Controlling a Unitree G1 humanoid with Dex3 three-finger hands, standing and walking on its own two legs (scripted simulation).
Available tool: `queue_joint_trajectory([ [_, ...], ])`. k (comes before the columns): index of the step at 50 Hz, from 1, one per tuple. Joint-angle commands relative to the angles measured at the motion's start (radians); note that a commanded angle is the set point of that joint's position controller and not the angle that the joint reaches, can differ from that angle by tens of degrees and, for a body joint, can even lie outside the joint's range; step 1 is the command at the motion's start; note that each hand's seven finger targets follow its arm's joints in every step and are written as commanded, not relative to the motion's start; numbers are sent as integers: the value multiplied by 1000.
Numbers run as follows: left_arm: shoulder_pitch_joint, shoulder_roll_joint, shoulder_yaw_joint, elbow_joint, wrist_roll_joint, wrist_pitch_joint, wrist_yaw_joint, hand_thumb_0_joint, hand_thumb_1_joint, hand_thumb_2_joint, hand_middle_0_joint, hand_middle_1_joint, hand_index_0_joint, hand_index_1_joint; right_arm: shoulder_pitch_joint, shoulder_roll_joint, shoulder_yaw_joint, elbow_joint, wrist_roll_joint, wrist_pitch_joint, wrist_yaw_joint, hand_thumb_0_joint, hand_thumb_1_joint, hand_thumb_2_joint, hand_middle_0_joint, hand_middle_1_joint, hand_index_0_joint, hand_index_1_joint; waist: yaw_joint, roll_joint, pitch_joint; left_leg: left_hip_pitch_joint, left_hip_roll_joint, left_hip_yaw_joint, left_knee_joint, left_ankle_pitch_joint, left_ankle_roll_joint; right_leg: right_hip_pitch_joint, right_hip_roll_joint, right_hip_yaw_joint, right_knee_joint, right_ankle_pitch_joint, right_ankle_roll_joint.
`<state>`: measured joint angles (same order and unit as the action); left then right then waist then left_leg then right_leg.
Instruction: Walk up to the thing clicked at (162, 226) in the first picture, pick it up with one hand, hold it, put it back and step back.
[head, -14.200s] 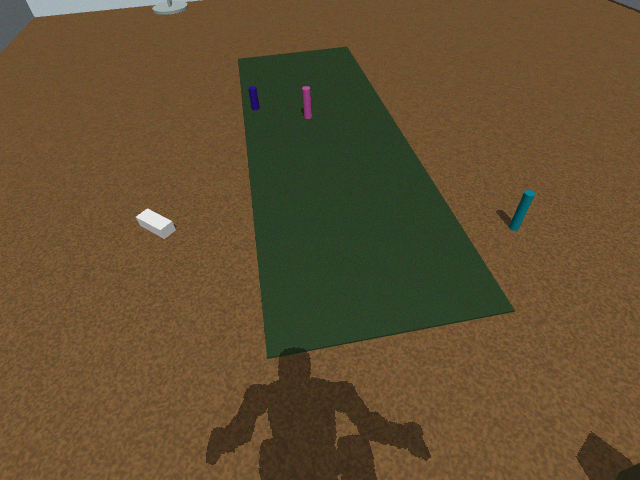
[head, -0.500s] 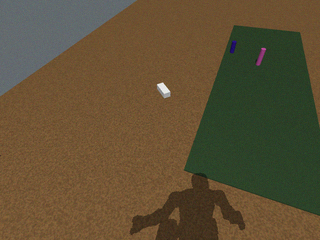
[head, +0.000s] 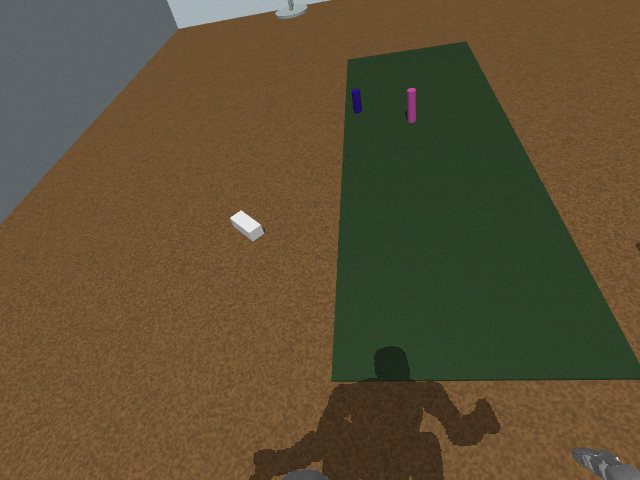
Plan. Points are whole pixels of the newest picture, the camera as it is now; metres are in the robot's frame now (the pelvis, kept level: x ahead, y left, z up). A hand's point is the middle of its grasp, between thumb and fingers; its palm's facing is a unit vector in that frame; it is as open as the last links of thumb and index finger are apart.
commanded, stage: walk up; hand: left
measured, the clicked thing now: (246, 225) +1.41 +0.55 -0.73
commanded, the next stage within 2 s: none
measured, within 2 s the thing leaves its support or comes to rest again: neither
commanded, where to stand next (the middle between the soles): +0.95 +0.64 m, yaw -43 degrees
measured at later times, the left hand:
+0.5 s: hand (153, 333) +0.44 +0.40 -0.13, palm faces -0.31 -0.82 -0.48, open 7.4 cm
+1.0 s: hand (133, 269) +0.60 +0.50 -0.11, palm faces -0.33 -0.74 -0.58, open 7.4 cm
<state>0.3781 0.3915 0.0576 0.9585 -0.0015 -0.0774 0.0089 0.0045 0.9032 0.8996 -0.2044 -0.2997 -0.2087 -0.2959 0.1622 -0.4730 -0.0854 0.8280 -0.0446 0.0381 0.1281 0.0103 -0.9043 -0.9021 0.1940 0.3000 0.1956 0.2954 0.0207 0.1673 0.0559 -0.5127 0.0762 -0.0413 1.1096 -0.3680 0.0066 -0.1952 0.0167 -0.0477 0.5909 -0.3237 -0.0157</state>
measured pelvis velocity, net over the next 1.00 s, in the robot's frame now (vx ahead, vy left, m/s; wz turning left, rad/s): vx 0.46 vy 0.23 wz -0.40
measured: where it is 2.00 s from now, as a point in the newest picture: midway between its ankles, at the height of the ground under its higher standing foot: (228, 340)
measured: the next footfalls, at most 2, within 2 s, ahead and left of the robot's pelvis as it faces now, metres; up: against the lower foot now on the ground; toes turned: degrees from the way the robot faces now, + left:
left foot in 0.28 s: +0.35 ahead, +0.22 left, +0.00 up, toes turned -6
right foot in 0.70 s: +0.47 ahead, +0.04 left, +0.00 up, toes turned -25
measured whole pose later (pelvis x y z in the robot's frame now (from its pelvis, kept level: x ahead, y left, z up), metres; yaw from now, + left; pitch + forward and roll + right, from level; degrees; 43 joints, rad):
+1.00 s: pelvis +0.46 +0.23 -0.01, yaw -23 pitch -2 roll -2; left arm 0.38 0.40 0.05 0.86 0.03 -0.09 0.08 0.00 0.90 0.90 -0.21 -0.30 -0.21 -0.30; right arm 0.22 -0.48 -0.11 0.72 -0.06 0.10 0.12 0.00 -0.90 -0.90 0.20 0.30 0.20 0.30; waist 0.00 0.16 0.07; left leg -0.58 0.16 -0.11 1.09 -0.35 -0.02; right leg -0.36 -0.06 0.00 0.69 -0.30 0.02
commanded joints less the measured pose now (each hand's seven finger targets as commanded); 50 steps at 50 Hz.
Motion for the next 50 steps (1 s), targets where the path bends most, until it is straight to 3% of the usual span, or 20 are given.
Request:
queue_joint_trajectory([
  [1,-77,339,74,-117,-6,-44,31,0,900,900,-200,-300,-200,-300,-28,-187,-66,-101,9,-2,8,0,-900,-900,200,300,200,300,-42,-260,115,-134,56,-45,-70,187,-44,-111,-214,351,-436,-236,-92],
  [7,-8,368,90,-120,7,-54,39,0,900,900,-200,-300,-200,-300,-130,-171,-70,-162,-10,-7,22,0,-900,-900,200,300,200,300,-19,-235,100,-162,72,-43,-220,285,-62,-49,-180,270,-364,-84,-125],
  [11,-9,387,96,-129,19,-48,54,0,900,900,-200,-300,-200,-300,-157,-157,-72,-184,-9,-26,23,0,-900,-900,200,300,200,300,-28,-266,8,-35,71,-27,-389,213,-22,39,-224,247,-204,260,-137],
  [13,-72,387,89,-150,18,-38,62,0,900,900,-200,-300,-200,-300,-33,-171,-89,-150,-10,-27,14,0,-900,-900,200,300,200,300,-106,-273,-71,167,49,12,-459,153,16,-16,-242,237,-79,393,-123],
  [14,-103,365,81,-161,19,-33,63,0,900,900,-200,-300,-200,-300,142,-200,-109,-103,-13,-33,2,0,-900,-900,200,300,200,300,-200,-190,-160,392,20,20,-555,181,43,-76,-193,193,162,421,-92],
  [15,-29,262,46,-154,17,-30,64,0,900,900,-200,-300,-200,-300,291,-272,-142,-64,-28,-44,-18,0,-900,-900,200,300,200,300,-251,39,-220,597,48,-79,-585,30,61,-245,-110,141,469,301,-39],
  [16,76,161,10,-149,7,-26,61,0,900,900,-200,-300,-200,-300,272,-328,-153,-81,-28,-52,-34,0,-900,-900,200,300,200,300,-201,317,-219,698,245,-373,-687,-64,64,-487,43,94,679,-242,-19],
  [17,141,206,16,-125,-15,-24,83,0,900,900,-200,-300,-200,-300,172,-369,-156,-99,14,-58,-46,0,-900,-900,200,300,200,300,-119,333,-228,697,319,-655,-857,-111,127,-566,44,123,777,-227,-58],
  [18,112,251,17,-95,-5,-26,84,0,900,900,-200,-300,-200,-300,93,-328,-155,-116,33,-54,-51,0,-900,-900,200,300,200,300,-91,204,-179,559,325,-601,-871,-152,157,-519,-38,145,783,-135,-62],
  [20,-7,310,43,-74,-30,-26,57,0,900,900,-200,-300,-200,-300,70,-207,-120,-138,14,-58,-56,0,-900,-900,200,300,200,300,-115,16,-92,411,200,-228,-789,120,69,-442,-77,147,660,5,-46],
  [22,10,286,44,-68,-39,-16,52,0,900,900,-200,-300,-200,-300,80,-166,-104,-131,17,-65,-60,0,-900,-900,200,300,200,300,-91,43,-94,400,164,-69,-744,416,85,-393,-92,100,587,25,-31],
  [26,-65,227,28,-115,-30,-11,51,0,900,900,-200,-300,-200,-300,119,-130,-84,-149,0,-67,-67,0,-900,-900,200,300,200,300,-102,-1,-56,451,187,26,-720,700,168,-401,-83,36,359,-4,-1],
  [30,-86,209,37,-138,-28,-7,51,0,900,900,-200,-300,-200,-300,71,-131,-83,-196,-22,-50,-58,0,-900,-900,200,300,200,300,-98,3,-30,349,164,108,-719,634,153,-245,-60,-64,136,141,-12],
  [33,105,240,72,-76,-12,-8,70,0,900,900,-200,-300,-200,-300,-15,-114,-72,-236,-13,-31,-51,0,-900,-900,200,300,200,300,20,-118,-119,165,110,171,-484,483,91,135,-49,-55,-29,343,-35],
  [34,214,295,100,-56,-3,-8,84,0,900,900,-200,-300,-200,-300,6,-89,-59,-249,-16,-28,-50,0,-900,-900,200,300,200,300,69,-212,-185,71,59,185,-302,416,47,299,-78,16,-58,277,-67],
  [35,248,334,115,-60,2,-7,96,0,900,900,-200,-300,-200,-300,77,-54,-47,-241,-16,-19,-51,0,-900,-900,200,300,200,300,76,-335,-194,-153,-31,150,-123,-134,5,437,-235,311,-144,139,-142],
  [36,169,392,119,-115,9,-6,105,0,900,900,-200,-300,-200,-300,162,-91,-54,-227,-24,2,-52,0,-900,-900,200,300,200,300,28,-318,-209,-200,-30,12,68,-226,-32,336,-438,632,-235,-150,-213],
  [38,27,385,108,-178,-12,-7,119,0,900,900,-200,-300,-200,-300,148,-194,-92,-209,-30,23,-58,0,-900,-900,200,300,200,300,-1,-193,-107,-241,8,-94,212,-185,-63,152,-504,770,-319,-351,-318],
  [43,-34,334,98,-180,12,-40,104,0,900,900,-200,-300,-200,-300,140,-161,-78,-169,-15,34,-38,0,-900,-900,200,300,200,300,-62,-223,-2,-104,51,-84,123,-14,-22,-141,-285,330,-241,-35,-190],
  [50,2,417,125,-168,40,-48,97,0,900,900,-200,-300,-200,-300,38,-159,-87,-200,-18,45,-13,0,-900,-900,200,300,200,300,-35,-333,1,-48,63,12,-79,-7,-29,-258,-217,250,-198,-158,-175],
])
